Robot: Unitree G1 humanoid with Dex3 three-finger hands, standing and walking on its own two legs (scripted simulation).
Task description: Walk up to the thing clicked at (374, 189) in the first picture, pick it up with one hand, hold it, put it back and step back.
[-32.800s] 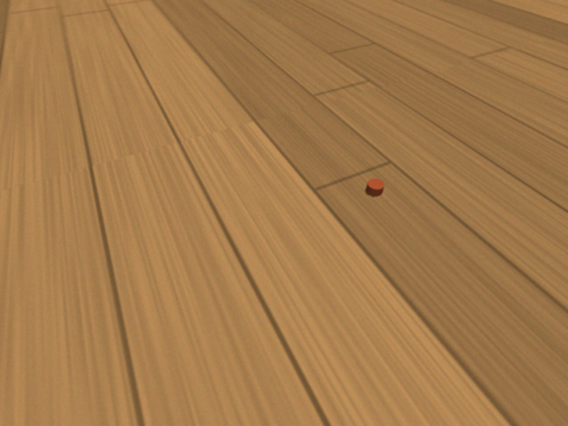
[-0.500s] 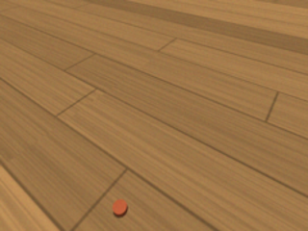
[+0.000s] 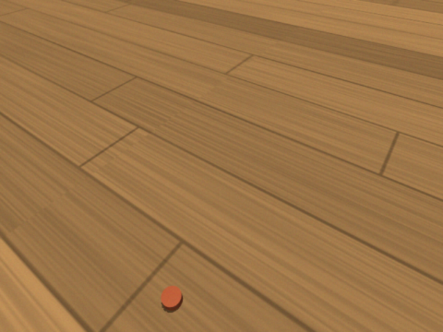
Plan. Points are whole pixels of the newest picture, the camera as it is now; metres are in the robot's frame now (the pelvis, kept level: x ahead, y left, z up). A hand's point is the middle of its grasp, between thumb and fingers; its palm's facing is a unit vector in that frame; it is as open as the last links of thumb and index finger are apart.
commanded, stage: stand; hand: left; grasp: from above
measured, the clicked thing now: (172, 298) +0.44 +0.26 -0.76
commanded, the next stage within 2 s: step back in 0.24 s
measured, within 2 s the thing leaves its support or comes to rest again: neither
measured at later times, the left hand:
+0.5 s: hand out of the picture +0.07 +0.28 -0.17, palm faces -0.01 -0.92 -0.39, open 7.4 cm
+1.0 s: hand out of the picture -0.02 +0.29 -0.18, palm faces -0.12 -0.91 -0.39, open 7.4 cm
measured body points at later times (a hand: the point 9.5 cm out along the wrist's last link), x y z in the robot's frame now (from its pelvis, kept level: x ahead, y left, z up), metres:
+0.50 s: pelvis -0.04 +0.01 -0.02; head +0.03 +0.01 +0.42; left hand +0.07 +0.33 -0.14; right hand +0.06 -0.31 -0.15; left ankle +0.00 +0.13 -0.74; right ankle -0.01 -0.13 -0.75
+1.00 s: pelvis -0.14 +0.02 -0.03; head -0.07 +0.02 +0.41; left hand -0.02 +0.33 -0.16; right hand -0.05 -0.29 -0.15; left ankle -0.03 +0.13 -0.75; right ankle -0.19 -0.10 -0.74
